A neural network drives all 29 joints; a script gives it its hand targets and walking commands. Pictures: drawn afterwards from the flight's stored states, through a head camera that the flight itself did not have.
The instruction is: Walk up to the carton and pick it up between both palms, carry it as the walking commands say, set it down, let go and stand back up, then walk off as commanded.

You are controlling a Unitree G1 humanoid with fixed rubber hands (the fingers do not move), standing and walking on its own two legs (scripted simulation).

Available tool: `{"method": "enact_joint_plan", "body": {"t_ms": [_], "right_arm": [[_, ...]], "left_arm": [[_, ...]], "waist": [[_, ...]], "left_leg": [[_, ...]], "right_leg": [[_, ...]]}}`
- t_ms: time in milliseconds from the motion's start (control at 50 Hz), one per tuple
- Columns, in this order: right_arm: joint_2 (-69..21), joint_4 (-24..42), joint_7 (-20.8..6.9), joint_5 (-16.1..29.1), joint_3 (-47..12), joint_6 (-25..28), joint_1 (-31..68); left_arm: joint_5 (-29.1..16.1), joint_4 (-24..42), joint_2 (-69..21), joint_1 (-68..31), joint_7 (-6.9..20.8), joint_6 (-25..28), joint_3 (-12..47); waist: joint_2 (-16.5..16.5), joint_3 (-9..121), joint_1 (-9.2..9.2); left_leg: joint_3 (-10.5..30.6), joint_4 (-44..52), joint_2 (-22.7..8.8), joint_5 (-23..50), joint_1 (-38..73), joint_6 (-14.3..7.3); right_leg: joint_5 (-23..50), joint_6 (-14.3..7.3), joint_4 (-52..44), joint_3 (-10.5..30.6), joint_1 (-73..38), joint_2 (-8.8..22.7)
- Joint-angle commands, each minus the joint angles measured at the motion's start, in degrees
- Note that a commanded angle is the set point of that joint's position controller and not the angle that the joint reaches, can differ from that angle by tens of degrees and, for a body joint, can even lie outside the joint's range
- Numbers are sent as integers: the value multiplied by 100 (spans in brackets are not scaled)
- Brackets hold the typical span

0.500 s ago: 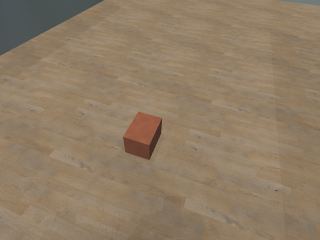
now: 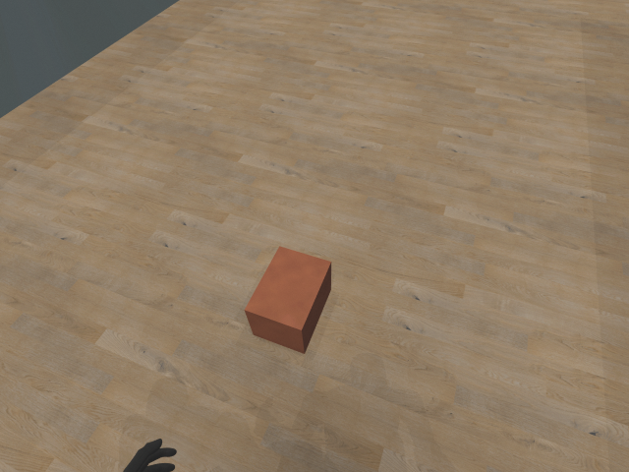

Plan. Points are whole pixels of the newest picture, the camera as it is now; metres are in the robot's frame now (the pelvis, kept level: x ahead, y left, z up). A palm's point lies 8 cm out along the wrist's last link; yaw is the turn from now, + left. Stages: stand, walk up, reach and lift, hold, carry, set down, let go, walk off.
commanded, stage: walk up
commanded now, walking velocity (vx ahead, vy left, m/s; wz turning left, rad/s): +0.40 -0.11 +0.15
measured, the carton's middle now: (291, 298) +0.73 +0.06 -0.67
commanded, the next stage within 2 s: none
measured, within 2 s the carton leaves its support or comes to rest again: neither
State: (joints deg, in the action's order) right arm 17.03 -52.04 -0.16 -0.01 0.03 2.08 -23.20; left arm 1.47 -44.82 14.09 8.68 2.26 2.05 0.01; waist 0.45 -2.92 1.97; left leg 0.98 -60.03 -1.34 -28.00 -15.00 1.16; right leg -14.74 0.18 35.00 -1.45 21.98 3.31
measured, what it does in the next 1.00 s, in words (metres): walks ahead: left foot, then right foot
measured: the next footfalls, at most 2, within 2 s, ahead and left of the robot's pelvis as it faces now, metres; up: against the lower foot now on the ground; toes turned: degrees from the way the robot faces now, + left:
left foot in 0.36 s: +0.28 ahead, +0.20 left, +0.00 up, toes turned +0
right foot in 0.72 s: +0.31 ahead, -0.09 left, +0.00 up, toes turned -2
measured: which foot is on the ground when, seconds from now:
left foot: up 0.00-0.34, down 0.36-0.74, up 0.76-1.00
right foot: down 0.00-0.36, up 0.38-0.70, down 0.72-1.00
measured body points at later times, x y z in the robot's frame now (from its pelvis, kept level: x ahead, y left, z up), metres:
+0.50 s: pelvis +0.19 +0.06 +0.00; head +0.24 +0.09 +0.45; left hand +0.30 +0.32 -0.14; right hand +0.21 -0.21 -0.12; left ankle +0.24 +0.20 -0.73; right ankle +0.12 -0.08 -0.67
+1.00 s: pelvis +0.22 +0.02 +0.01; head +0.25 -0.03 +0.46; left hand +0.30 +0.30 -0.09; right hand +0.26 -0.23 -0.15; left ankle +0.16 +0.21 -0.65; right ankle +0.27 -0.09 -0.73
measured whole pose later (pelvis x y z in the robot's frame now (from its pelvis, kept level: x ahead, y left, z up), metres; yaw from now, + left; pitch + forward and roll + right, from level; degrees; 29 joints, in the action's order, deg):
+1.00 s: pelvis +0.22 +0.02 +0.01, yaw +4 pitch -1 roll +6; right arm 15.0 -50.1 -0.6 0.0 0.1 -4.0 -17.9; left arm 1.4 -45.6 15.5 12.9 -0.8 -2.9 0.0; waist 0.2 -4.2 1.6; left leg 2.5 -54.8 0.4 -21.6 -20.7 3.5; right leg -12.6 0.0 31.1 -2.9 17.5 8.4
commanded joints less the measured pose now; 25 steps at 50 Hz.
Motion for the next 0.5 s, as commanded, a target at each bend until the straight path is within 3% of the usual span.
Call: {"method": "enact_joint_plan", "body": {"t_ms": [0, 20, 40, 60, 80, 100, 120, 160, 200, 220, 240, 260, 280, 300, 320, 340, 360, 380, 400, 420, 440, 460, 480], "right_arm": [[300, 609, -157, -143, 329, -110, 562], [340, 595, -171, -155, 311, -106, 681], [223, 544, -171, -142, 275, -135, 369], [244, 494, -203, -123, 249, -210, 622], [253, 483, -218, -161, 268, -253, 477], [175, 479, -238, -160, 229, -255, 498], [114, 591, -267, -164, 195, -228, 718], [190, 715, -344, -111, 121, -252, 1242], [187, 665, -296, -112, 158, -211, 1028], [179, 677, -312, -122, 143, -152, 798], [280, 483, -230, -134, 253, -84, 233], [547, 144, -158, -156, 404, -17, -717], [1055, 54, -55, -196, 595, 40, -1195], [1607, 115, 20, -176, 620, 4, -1325], [1703, 140, 32, -133, 590, -34, -940], [1514, 148, 48, -116, 533, 1, -787], [1407, 95, 68, -94, 506, 63, -700], [1010, 46, 49, -54, 374, 89, -555], [1013, 131, 59, -92, 363, 101, -311], [739, -57, 76, -121, 288, 101, -434], [738, -25, 124, -139, 285, 37, -538], [758, 54, 153, -182, 356, 42, -539], [785, 28, 156, -197, 354, 13, -700]], "left_arm": [[32, -15, 677, 540, -151, 68, -346], [14, -21, 771, 656, -155, 93, -351], [11, -11, 885, 1066, -159, 144, -354], [-6, 4, 964, 937, -153, 138, -382], [25, 138, 932, 713, -157, 142, -368], [-7, 158, 899, 828, -181, 114, -398], [17, 164, 850, 696, -164, 133, -371], [37, 248, 1015, 548, -149, 30, -411], [8, 125, 1045, 641, -182, -45, -437], [-3, 72, 964, 722, -175, -66, -438], [-33, -30, 971, 784, -193, -123, -489], [-51, 20, 964, 685, -199, -164, -496], [-45, 45, 850, 807, -174, -194, -493], [-83, 311, 639, 914, -150, -243, -460], [-98, 285, 726, 975, -180, -273, -438], [-70, 262, 741, 742, -185, -304, -461], [-61, 348, 547, 604, -173, -291, -441], [-48, 198, 540, 696, -151, -263, -447], [-53, 272, 501, 686, -141, -235, -311], [-83, 228, 340, 400, -116, -226, -268], [-100, 231, 366, 193, -94, -269, -272], [-108, 224, 451, 44, -49, -251, -242], [-130, 254, 545, -176, -51, -299, -327]], "waist": [[-934, -174, -344], [-877, -258, -347], [-936, -175, -341], [-885, -393, -306], [-759, -429, -228], [-1057, -432, -315], [-1214, -443, -275], [-1105, -994, -202], [-1220, -680, -171], [-1562, -433, -168], [-1486, 103, 10], [-777, 544, 330], [391, 934, 527], [1884, 904, 456], [1769, 407, 216], [1166, 84, 112], [995, 142, 10], [743, 286, 61], [1321, 282, 64], [2073, 584, 250], [1887, 869, 291], [1574, 938, 302], [1228, 894, 284]], "left_leg": [[-61, -389, -419, 660, -1758, -57], [-169, -116, -347, 712, -1644, 29], [-174, -372, -364, 863, -1844, 98], [-148, -199, -455, 780, -1767, 115], [-164, -212, -445, 1082, -1634, 134], [-239, -125, -404, 1208, -1851, 151], [-239, 414, -460, 1323, -1676, 175], [-435, 1287, -368, 1487, -1312, 232], [-684, 1730, -317, 1357, -1153, 203], [-732, 2046, -299, 1508, -928, 159], [-1007, 2371, -136, 1507, -242, 59], [-860, 2563, -96, 1369, 711, 7], [476, 3002, -712, 1515, 1470, -250], [3454, 4301, -2235, 2257, 1676, -687], [4041, 4683, -2429, 2567, 1201, -977], [3830, 4675, -2361, 3092, 797, -1038], [3385, 4358, -2150, 3942, 836, -664], [2819, 4206, -1669, 4277, 871, -667], [2141, 3913, -1454, 4975, 1335, -741], [1857, 3770, -1303, 5621, 1657, -825], [2001, 3638, -1193, 5977, 1889, -858], [1895, 3623, -1461, 6246, 1818, -996], [2187, 3708, -1513, 6113, 1701, -1012]], "right_leg": [[1132, -519, -2075, 588, -1405, 1148], [1283, -536, -2057, 445, -1478, 1163], [2305, -550, -2036, 795, -1410, 1507], [2033, -688, -2159, 587, -1310, 1665], [1438, -733, -2376, 445, -863, 1591], [1258, -708, -2353, 483, -1273, 1480], [931, -728, -2517, 276, -948, 1383], [-128, -627, -2770, -16, -322, 1244], [1021, -626, -2087, -261, -1014, 1254], [1132, -586, -1775, -688, -1239, 1022], [1353, -487, -1037, -862, -1576, 880], [1144, -343, 70, -801, -1265, 749], [454, -145, 1593, -656, -478, 352], [-2038, 125, 2577, -293, 736, -540], [-2135, 48, 3176, 303, 841, -432], [-1908, 32, 3410, 505, 852, -281], [-1623, 48, 3330, 608, 962, -223], [-1264, 90, 3114, 472, 724, -90], [-1266, 150, 2358, 345, 895, -14], [-1354, 190, 2156, 191, 738, -38], [-1358, 253, 1798, 227, 607, -179], [-1350, 310, 1491, -25, 698, -96], [-1089, 313, 1576, -16, 624, -145]]}}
